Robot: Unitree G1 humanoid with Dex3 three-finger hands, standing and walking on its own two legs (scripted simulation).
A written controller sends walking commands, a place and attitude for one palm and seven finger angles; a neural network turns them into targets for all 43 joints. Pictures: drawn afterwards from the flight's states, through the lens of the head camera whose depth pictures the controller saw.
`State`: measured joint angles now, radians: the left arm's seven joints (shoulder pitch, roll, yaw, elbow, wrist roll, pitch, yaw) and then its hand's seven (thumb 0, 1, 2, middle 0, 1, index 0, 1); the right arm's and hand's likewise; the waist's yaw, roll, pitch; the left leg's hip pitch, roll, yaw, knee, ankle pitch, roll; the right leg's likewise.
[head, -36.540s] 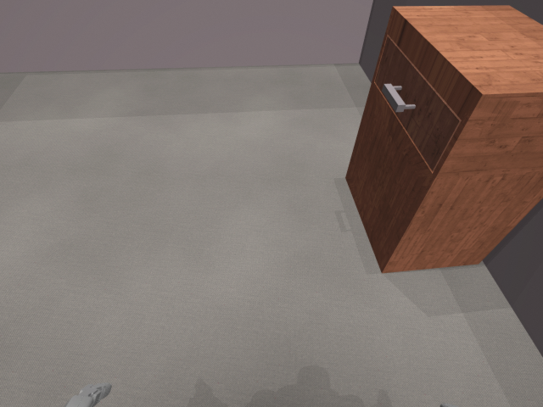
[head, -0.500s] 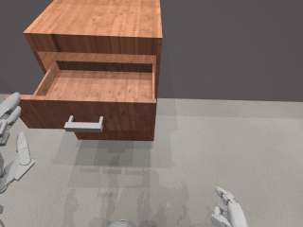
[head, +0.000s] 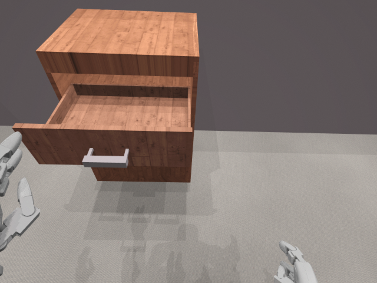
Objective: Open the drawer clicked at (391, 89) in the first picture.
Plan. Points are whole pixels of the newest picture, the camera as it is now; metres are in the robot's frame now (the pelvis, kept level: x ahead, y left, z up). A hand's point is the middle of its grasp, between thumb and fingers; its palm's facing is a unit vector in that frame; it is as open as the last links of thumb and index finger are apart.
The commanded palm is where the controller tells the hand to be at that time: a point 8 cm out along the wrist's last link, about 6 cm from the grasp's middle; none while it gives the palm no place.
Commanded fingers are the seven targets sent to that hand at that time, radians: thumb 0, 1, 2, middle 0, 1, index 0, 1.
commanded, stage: let the arm hang, fingers relaxed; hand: left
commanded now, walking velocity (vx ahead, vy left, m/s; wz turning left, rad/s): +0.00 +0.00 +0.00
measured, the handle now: (107, 156) +0.50 +0.28 -0.10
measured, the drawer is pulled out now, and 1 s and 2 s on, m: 0.30 0.30 0.30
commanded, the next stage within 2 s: look to check the result in 1.16 s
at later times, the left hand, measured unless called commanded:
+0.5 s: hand out of the picture +0.03 +0.18 -0.17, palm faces +0.05 -0.98 -0.21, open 7.0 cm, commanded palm none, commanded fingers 0.00 0.90 0.90 -0.20 -0.30 -0.20 -0.30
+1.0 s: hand out of the picture +0.00 +0.16 -0.17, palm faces +0.03 -0.98 -0.18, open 7.4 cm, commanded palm none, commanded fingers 0.00 0.90 0.90 -0.20 -0.30 -0.20 -0.30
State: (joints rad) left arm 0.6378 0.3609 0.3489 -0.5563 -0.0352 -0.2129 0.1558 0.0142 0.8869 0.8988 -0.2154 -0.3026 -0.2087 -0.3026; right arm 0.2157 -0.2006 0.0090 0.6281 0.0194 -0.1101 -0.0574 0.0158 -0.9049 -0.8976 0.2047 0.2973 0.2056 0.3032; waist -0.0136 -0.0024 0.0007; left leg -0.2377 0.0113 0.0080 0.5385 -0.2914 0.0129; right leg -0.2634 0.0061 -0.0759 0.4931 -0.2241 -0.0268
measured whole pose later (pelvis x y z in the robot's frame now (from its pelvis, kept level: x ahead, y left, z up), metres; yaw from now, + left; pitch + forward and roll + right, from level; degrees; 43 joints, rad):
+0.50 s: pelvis +0.01 -0.01 +0.00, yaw +1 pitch -1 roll +0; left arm 0.28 0.20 0.03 0.96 0.01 0.03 0.02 -0.02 0.97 0.90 -0.21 -0.30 -0.20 -0.30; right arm 0.29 -0.17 0.00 1.01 -0.01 0.03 -0.02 0.01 -0.91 -0.90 0.20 0.30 0.20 0.30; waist 0.01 -0.03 0.10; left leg -0.18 0.01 -0.01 0.47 -0.27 0.00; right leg -0.21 0.01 -0.09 0.44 -0.21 -0.03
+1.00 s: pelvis +0.00 -0.01 +0.01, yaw +0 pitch -2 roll +0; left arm 0.27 0.13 0.01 1.13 0.01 0.00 0.03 0.01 0.91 0.90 -0.20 -0.30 -0.20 -0.30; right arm 0.32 -0.11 0.00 1.12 -0.01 0.01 -0.03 0.01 -0.91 -0.90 0.20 0.30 0.20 0.30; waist 0.00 0.01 0.05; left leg -0.13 0.01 0.02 0.41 -0.23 0.00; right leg -0.18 0.01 -0.06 0.40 -0.18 -0.04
